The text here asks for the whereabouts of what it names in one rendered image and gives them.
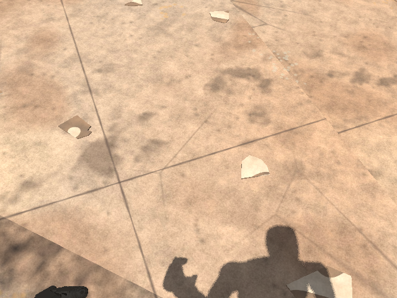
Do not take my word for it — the left robot hand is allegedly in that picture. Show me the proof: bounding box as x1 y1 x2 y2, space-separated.
34 286 88 298

